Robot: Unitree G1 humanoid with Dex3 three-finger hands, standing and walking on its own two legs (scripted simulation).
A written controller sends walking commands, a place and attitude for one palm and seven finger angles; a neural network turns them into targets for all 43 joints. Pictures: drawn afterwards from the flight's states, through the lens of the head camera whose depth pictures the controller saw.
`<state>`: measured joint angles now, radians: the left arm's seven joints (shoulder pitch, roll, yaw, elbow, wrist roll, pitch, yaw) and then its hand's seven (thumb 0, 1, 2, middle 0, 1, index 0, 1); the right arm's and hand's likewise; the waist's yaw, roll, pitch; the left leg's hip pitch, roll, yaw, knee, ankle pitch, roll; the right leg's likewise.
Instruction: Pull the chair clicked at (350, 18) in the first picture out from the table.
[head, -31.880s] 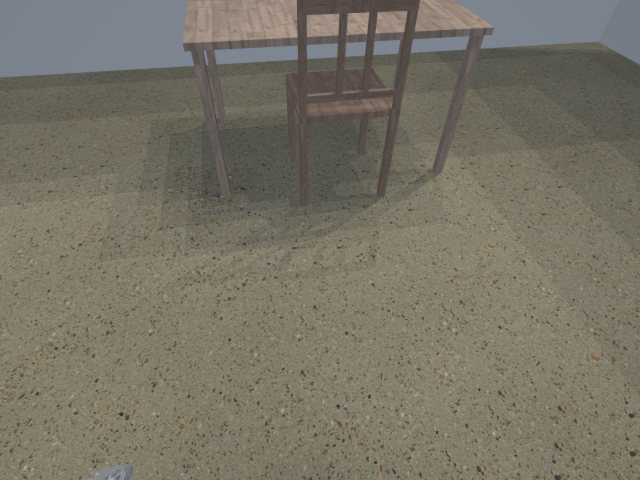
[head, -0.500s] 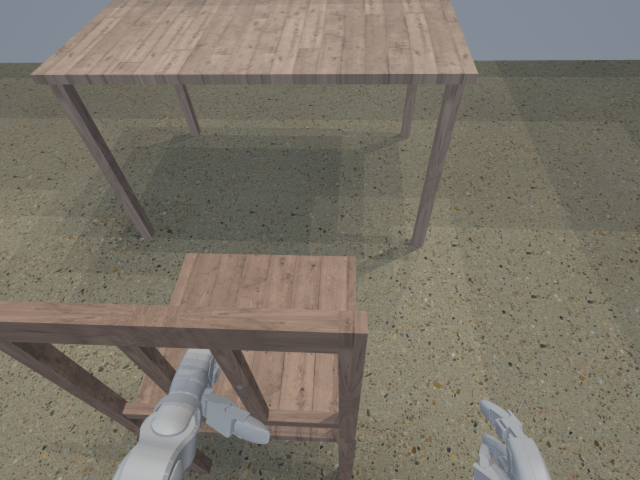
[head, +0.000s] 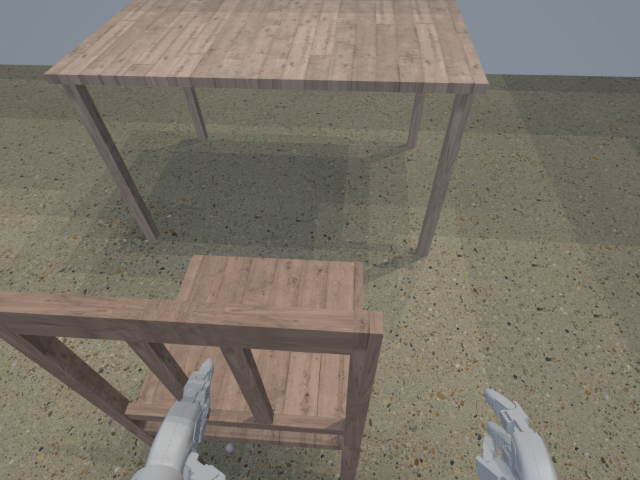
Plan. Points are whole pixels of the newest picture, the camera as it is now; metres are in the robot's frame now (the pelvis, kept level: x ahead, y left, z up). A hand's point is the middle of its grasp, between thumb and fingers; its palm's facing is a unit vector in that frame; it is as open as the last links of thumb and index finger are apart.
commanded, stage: draw the fingers out of the gap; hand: left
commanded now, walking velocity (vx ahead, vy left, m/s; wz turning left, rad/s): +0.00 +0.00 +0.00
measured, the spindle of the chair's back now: (175, 380) +0.26 +0.21 -0.04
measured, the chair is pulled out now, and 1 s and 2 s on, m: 0.68 0.68 0.68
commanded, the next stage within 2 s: draw the hand back to the body in 0.38 s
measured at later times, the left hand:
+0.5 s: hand out of the picture +0.12 +0.12 -0.02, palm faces -0.08 -0.99 -0.15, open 17.5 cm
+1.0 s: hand (141, 475) +0.13 +0.17 +0.08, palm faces -0.01 -0.99 -0.11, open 17.4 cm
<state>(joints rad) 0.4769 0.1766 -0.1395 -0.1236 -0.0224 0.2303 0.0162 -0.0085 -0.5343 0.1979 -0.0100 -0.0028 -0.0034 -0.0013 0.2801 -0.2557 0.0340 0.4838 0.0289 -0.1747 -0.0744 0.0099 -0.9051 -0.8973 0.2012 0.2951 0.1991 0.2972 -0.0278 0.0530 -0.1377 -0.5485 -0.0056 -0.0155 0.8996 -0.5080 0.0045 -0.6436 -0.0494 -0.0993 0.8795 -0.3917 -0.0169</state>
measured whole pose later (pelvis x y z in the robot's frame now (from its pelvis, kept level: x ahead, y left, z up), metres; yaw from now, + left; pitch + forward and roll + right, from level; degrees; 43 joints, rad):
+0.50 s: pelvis -0.01 +0.01 -0.01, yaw +0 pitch +9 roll -1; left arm 0.75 0.19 -0.18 -0.36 0.02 0.22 0.02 -0.01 -0.53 0.20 0.00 0.00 0.00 0.00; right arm 0.30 -0.22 0.03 0.43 0.03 -0.19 -0.10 0.01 -0.90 -0.90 0.20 0.30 0.20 0.30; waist -0.01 0.05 -0.17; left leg -0.62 -0.01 -0.02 1.01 -0.55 0.01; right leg -0.71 -0.05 -0.10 0.96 -0.42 -0.01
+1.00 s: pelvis -0.03 +0.00 -0.02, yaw +0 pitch +7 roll -2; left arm 0.72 0.26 0.10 -0.43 -0.26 -0.15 -0.17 -0.01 -0.52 0.21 -0.01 -0.01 -0.01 0.00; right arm 0.27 -0.20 0.02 0.51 0.08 -0.25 -0.10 0.01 -0.90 -0.90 0.20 0.30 0.20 0.30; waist 0.02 0.07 -0.14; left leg -0.63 0.01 -0.03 1.05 -0.55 0.00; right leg -0.70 -0.04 -0.11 0.98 -0.40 -0.02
